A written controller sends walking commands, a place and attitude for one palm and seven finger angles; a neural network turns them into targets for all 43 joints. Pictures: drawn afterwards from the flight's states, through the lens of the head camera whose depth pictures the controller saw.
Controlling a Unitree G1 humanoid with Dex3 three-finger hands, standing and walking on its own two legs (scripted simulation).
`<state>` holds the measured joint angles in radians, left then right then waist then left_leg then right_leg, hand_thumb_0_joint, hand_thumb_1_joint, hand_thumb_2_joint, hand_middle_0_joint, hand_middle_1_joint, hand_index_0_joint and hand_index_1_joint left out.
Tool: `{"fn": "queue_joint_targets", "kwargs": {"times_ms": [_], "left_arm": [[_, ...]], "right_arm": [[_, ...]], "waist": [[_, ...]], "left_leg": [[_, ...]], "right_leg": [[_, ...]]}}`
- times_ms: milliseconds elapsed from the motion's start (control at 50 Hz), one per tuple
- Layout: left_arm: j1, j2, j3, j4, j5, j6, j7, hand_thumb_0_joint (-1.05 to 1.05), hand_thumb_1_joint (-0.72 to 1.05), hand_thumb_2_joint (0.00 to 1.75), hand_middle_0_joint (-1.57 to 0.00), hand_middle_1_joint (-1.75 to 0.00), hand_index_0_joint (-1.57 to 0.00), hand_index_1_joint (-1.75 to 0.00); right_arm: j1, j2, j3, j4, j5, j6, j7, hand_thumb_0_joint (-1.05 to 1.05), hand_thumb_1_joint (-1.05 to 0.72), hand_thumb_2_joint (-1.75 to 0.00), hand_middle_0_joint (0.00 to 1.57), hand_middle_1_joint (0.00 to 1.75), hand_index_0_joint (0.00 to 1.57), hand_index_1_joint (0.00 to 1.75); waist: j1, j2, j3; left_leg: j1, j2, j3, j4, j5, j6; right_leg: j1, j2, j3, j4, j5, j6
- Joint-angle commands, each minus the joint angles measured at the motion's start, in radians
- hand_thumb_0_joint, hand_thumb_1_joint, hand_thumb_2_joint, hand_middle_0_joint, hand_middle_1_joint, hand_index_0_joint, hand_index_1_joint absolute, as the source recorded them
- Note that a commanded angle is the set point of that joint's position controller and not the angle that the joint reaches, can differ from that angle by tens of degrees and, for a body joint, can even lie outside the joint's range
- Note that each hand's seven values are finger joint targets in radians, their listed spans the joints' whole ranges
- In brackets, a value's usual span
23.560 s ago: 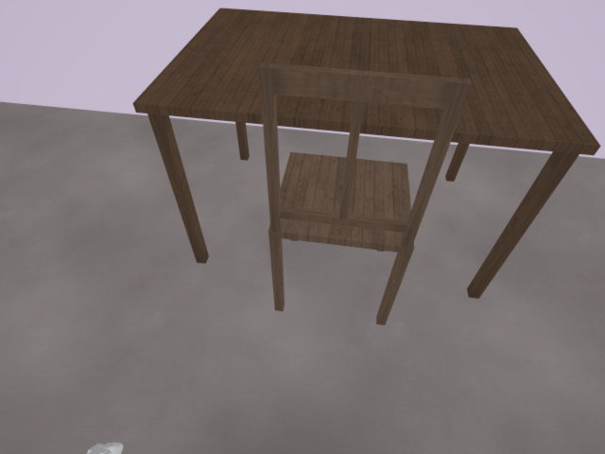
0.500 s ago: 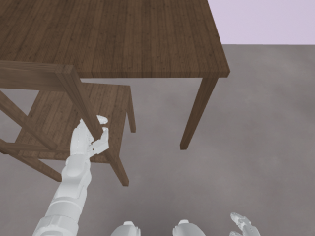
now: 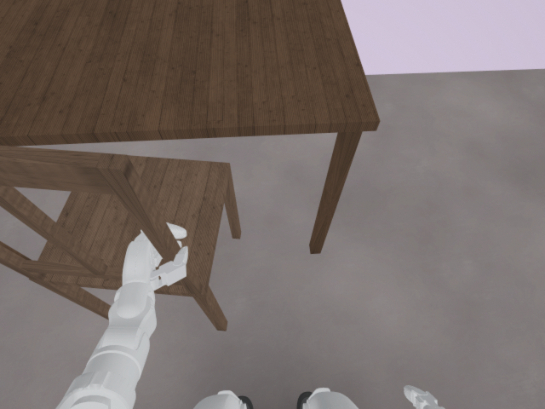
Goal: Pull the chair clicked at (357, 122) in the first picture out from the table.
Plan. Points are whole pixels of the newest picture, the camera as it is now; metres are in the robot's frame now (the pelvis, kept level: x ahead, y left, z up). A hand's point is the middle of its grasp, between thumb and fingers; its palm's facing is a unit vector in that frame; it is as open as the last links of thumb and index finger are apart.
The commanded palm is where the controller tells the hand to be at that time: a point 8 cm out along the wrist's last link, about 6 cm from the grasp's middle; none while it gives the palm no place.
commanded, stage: step backward, pulling the chair out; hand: left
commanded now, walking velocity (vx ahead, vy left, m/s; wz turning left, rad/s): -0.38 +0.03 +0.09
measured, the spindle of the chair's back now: (57, 236) +0.38 +0.37 -0.05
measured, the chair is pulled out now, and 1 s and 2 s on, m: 0.07 0.20 0.35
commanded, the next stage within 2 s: none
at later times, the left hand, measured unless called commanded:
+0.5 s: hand (174, 305) +0.27 +0.15 -0.06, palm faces +0.07 -0.98 -0.17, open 5.7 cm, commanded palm +0.25 +0.20 -0.06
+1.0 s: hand (175, 366) +0.18 +0.14 -0.06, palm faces +0.05 -0.94 -0.32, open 6.0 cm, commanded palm +0.17 +0.20 -0.06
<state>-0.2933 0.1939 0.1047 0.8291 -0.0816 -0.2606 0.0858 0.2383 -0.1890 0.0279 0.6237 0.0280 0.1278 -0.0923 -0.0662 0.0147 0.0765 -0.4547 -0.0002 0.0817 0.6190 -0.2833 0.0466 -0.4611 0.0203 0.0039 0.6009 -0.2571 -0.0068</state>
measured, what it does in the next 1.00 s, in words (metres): walks backwards: right foot, then left foot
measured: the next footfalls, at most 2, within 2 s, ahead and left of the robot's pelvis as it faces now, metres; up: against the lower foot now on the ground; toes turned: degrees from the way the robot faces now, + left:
right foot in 0.74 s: -0.14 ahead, -0.14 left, +0.00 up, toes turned -4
left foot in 0.98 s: -0.11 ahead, +0.10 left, +0.00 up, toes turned -2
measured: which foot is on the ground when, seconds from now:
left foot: down 0.00-0.76, up 0.78-0.96, down 0.98-1.00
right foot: down 0.00-0.34, up 0.36-0.72, down 0.74-1.00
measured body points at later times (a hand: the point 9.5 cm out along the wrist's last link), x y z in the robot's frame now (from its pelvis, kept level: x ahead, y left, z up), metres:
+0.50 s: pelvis -0.07 +0.01 +0.01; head +0.01 +0.01 +0.45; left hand +0.26 +0.21 -0.05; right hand +0.05 -0.24 -0.11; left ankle +0.02 +0.09 -0.73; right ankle -0.07 -0.13 -0.69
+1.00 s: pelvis -0.14 -0.03 +0.01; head -0.07 -0.06 +0.45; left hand +0.18 +0.19 -0.04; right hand -0.05 -0.33 -0.13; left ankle -0.15 +0.10 -0.72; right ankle -0.16 -0.17 -0.73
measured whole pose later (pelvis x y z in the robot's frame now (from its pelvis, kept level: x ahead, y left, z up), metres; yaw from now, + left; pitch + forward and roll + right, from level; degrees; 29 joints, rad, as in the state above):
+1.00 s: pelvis -0.14 -0.03 +0.01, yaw +0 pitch +4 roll +0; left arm -0.35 0.19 0.09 0.98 0.02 -0.18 0.11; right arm 0.21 -0.37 -0.02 0.76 0.03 0.00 -0.14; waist -0.06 0.08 0.09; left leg -0.32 -0.01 -0.03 0.55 -0.22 -0.02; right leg -0.29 -0.07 -0.04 0.55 -0.31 0.04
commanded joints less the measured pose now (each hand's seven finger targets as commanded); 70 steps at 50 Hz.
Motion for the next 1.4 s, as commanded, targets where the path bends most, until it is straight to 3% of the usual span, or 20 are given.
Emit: {"fn": "queue_joint_targets", "kwargs": {"times_ms": [0, 180, 280, 320, 360, 460, 600, 720, 760, 780, 840, 940, 980, 1040, 1180, 1220, 1240, 1260, 1320, 1380], "left_arm": [[-0.235, 0.173, -0.029, -0.139, 0.065, -0.034, 0.023, 0.00, 0.90, 0.90, -0.50, -1.45, -0.50, -1.45], [-0.314, 0.206, -0.043, -0.017, 0.065, -0.026, 0.040, 0.00, 0.90, 0.90, -0.50, -1.45, -0.50, -1.45], [-0.318, 0.136, -0.094, -0.058, 0.062, -0.029, 0.036, 0.00, 0.90, 0.90, -0.50, -1.45, -0.50, -1.45], [-0.355, 0.114, -0.112, -0.087, 0.047, -0.032, 0.025, 0.00, 0.90, 0.90, -0.50, -1.45, -0.50, -1.45], [-0.370, 0.111, -0.105, -0.098, 0.056, -0.022, 0.036, 0.00, 0.90, 0.90, -0.50, -1.45, -0.50, -1.45], [-0.326, 0.099, -0.093, -0.068, 0.063, -0.018, 0.044, 0.00, 0.90, 0.90, -0.50, -1.45, -0.50, -1.45], [-0.275, 0.137, -0.049, -0.081, 0.076, -0.027, 0.040, 0.00, 0.90, 0.90, -0.50, -1.45, -0.50, -1.45], [-0.155, 0.223, 0.021, -0.115, 0.069, -0.035, 0.010, 0.00, 0.90, 0.90, -0.50, -1.45, -0.50, -1.45], [-0.182, 0.293, 0.063, -0.103, 0.065, -0.019, 0.016, 0.00, 0.90, 0.90, -0.50, -1.45, -0.50, -1.45], [-0.207, 0.273, 0.061, -0.105, 0.066, 0.000, 0.018, 0.00, 0.90, 0.90, -0.50, -1.45, -0.50, -1.45], [-0.266, 0.257, 0.062, -0.084, 0.100, 0.016, 0.035, 0.00, 0.90, 0.90, -0.50, -1.45, -0.50, -1.45], [-0.319, 0.274, 0.039, -0.012, 0.089, 0.035, 0.055, 0.00, 0.90, 0.90, -0.50, -1.45, -0.50, -1.45], [-0.358, 0.210, -0.012, -0.025, 0.086, 0.035, 0.044, 0.00, 0.90, 0.90, -0.50, -1.45, -0.50, -1.45], [-0.336, 0.110, -0.082, -0.057, 0.087, 0.027, 0.022, 0.00, 0.90, 0.90, -0.50, -1.45, -0.50, -1.45], [-0.198, 0.156, -0.026, -0.146, 0.076, 0.037, 0.020, 0.00, 0.90, 0.90, -0.50, -1.45, -0.50, -1.45], [-0.189, 0.231, 0.008, -0.141, 0.081, 0.030, 0.018, 0.00, 0.90, 0.90, -0.50, -1.45, -0.50, -1.45], [-0.184, 0.261, 0.027, -0.120, 0.068, 0.040, 0.022, 0.00, 0.90, 0.90, -0.50, -1.45, -0.50, -1.45], [-0.192, 0.267, 0.047, -0.100, 0.064, 0.061, 0.030, 0.00, 0.90, 0.90, -0.50, -1.45, -0.50, -1.45], [-0.237, 0.220, 0.028, -0.087, 0.094, 0.066, 0.038, 0.00, 0.90, 0.90, -0.50, -1.45, -0.50, -1.45], [-0.266, 0.213, 0.022, -0.053, 0.093, 0.061, 0.059, 0.00, 0.90, 0.90, -0.50, -1.45, -0.50, -1.45]], "right_arm": [[0.042, -0.174, -0.067, -0.081, 0.006, -0.041, -0.034, 0.00, -0.90, -0.90, 0.20, 0.30, 0.20, 0.30], [0.008, -0.192, -0.067, -0.055, 0.033, -0.064, -0.043, 0.00, -0.90, -0.90, 0.20, 0.30, 0.20, 0.30], [-0.018, -0.206, -0.055, -0.071, 0.028, -0.073, -0.060, 0.00, -0.90, -0.90, 0.20, 0.30, 0.20, 0.30], [-0.045, -0.190, -0.054, -0.088, 0.029, -0.076, -0.045, 0.00, -0.90, -0.90, 0.20, 0.30, 0.20, 0.30], [-0.060, -0.185, -0.047, -0.088, -0.003, -0.079, -0.043, 0.00, -0.90, -0.90, 0.20, 0.30, 0.20, 0.30], [-0.001, -0.190, -0.059, -0.048, -0.021, -0.125, -0.026, 0.00, -0.90, -0.90, 0.20, 0.30, 0.20, 0.30], [0.019, -0.198, -0.061, -0.008, -0.033, -0.173, -0.004, 0.00, -0.90, -0.90, 0.20, 0.30, 0.20, 0.30], [-0.017, -0.189, -0.070, -0.026, -0.013, -0.179, 0.009, 0.00, -0.90, -0.90, 0.20, 0.30, 0.20, 0.30], [-0.057, -0.175, -0.076, -0.044, 0.015, -0.166, -0.010, 0.00, -0.90, -0.90, 0.20, 0.30, 0.20, 0.30], [-0.102, -0.192, -0.077, -0.046, 0.018, -0.168, -0.011, 0.00, -0.90, -0.90, 0.20, 0.30, 0.20, 0.30], [-0.122, -0.162, -0.042, -0.008, -0.008, -0.180, -0.026, 0.00, -0.90, -0.90, 0.20, 0.30, 0.20, 0.30], [-0.028, -0.228, -0.061, 0.038, 0.005, -0.158, -0.064, 0.00, -0.90, -0.90, 0.20, 0.30, 0.20, 0.30], [0.018, -0.249, -0.082, 0.015, 0.008, -0.135, -0.053, 0.00, -0.90, -0.90, 0.20, 0.30, 0.20, 0.30], [0.030, -0.218, -0.074, -0.004, -0.017, -0.126, -0.015, 0.00, -0.90, -0.90, 0.20, 0.30, 0.20, 0.30], [-0.031, -0.194, -0.074, -0.075, -0.007, -0.118, 0.020, 0.00, -0.90, -0.90, 0.20, 0.30, 0.20, 0.30], [-0.037, -0.182, -0.067, -0.097, 0.002, -0.116, 0.008, 0.00, -0.90, -0.90, 0.20, 0.30, 0.20, 0.30], [-0.059, -0.180, -0.071, -0.104, 0.016, -0.117, -0.002, 0.00, -0.90, -0.90, 0.20, 0.30, 0.20, 0.30], [-0.080, -0.196, -0.080, -0.088, 0.021, -0.121, -0.005, 0.00, -0.90, -0.90, 0.20, 0.30, 0.20, 0.30], [-0.106, -0.163, -0.041, -0.057, -0.011, -0.135, -0.011, 0.00, -0.90, -0.90, 0.20, 0.30, 0.20, 0.30], [-0.083, -0.162, -0.032, -0.023, -0.007, -0.128, -0.028, 0.00, -0.90, -0.90, 0.20, 0.30, 0.20, 0.30]], "waist": [[0.011, 0.094, -0.455], [0.019, -0.059, -0.395], [0.013, 0.076, -0.403], [0.026, 0.168, -0.375], [0.039, 0.311, -0.328], [0.041, 0.108, -0.368], [0.027, 0.301, -0.427], [0.053, 0.166, -0.435], [0.050, -0.251, -0.369], [0.076, -0.290, -0.339], [0.060, -0.081, -0.300], [0.033, -0.104, -0.320], [0.027, -0.029, -0.396], [0.019, 0.224, -0.435], [0.039, 0.197, -0.394], [0.034, 0.004, -0.394], [0.045, -0.131, -0.402], [0.069, -0.200, -0.414], [0.048, -0.064, -0.402], [0.046, -0.128, -0.391]], "left_leg": [[0.228, 0.183, -0.162, -0.052, 0.473, -0.022], [0.099, 0.021, -0.146, 0.110, -0.147, -0.056], [0.193, 0.191, -0.288, -0.211, 0.399, 0.024], [0.217, 0.274, -0.351, -0.321, 0.154, 0.058], [0.204, 0.320, -0.431, -0.389, 0.031, 0.068], [0.468, 0.324, -0.328, -0.243, 0.510, 0.112], [0.582, 0.286, -0.283, -0.226, 0.513, 0.095], [0.438, 0.158, -0.150, -0.052, 0.379, -0.008], [0.171, 0.014, -0.058, 0.217, -0.126, -0.087], [0.050, -0.004, -0.145, 0.359, -0.202, -0.073], [-0.062, 0.025, -0.187, 0.240, -0.211, -0.085], [0.156, 0.054, -0.135, -0.180, 0.324, -0.062], [0.445, 0.153, -0.197, -0.097, 0.953, 0.000], [0.677, 0.241, -0.284, -0.099, 1.253, 0.052], [0.446, 0.228, -0.235, -0.092, 0.809, 0.038], [0.173, 0.103, -0.112, 0.027, 0.304, -0.053], [0.065, 0.001, -0.090, 0.203, -0.186, -0.097], [0.031, -0.014, -0.163, 0.389, -0.289, -0.092], [0.010, 0.017, -0.199, 0.388, -0.228, -0.101], [0.041, 0.002, -0.147, 0.235, -0.214, -0.098]], "right_leg": [[0.178, -0.128, 0.093, -0.029, 0.460, -0.030], [0.225, -0.338, 0.257, -0.263, 0.374, -0.100], [0.183, -0.078, 0.006, -0.002, 0.231, 0.018], [0.117, -0.040, 0.017, 0.107, -0.147, -0.007], [0.017, -0.040, 0.038, 0.335, -0.229, -0.025], [-0.022, -0.037, 0.016, 0.215, -0.266, -0.002], [0.006, -0.012, -0.024, 0.098, -0.256, 0.013], [0.248, -0.083, -0.006, -0.339, 0.174, -0.008], [0.265, -0.334, 0.192, -0.272, 0.538, -0.118], [0.284, -0.381, 0.194, -0.222, 0.692, -0.153], [0.467, -0.384, 0.150, -0.119, 0.912, -0.151], [0.463, -0.264, 0.034, 0.002, 0.906, -0.023], [0.242, -0.138, -0.022, 0.033, 0.555, 0.032], [0.034, -0.055, -0.026, 0.069, -0.041, 0.010], [0.250, -0.055, -0.013, -0.151, 0.140, -0.003], [0.468, -0.216, 0.122, -0.222, 0.686, -0.061], [0.456, -0.381, 0.252, -0.240, 0.809, -0.151], [0.420, -0.449, 0.258, -0.219, 0.846, -0.191], [0.420, -0.405, 0.146, -0.166, 0.808, -0.181], [0.454, -0.371, 0.109, -0.172, 0.791, -0.148]]}}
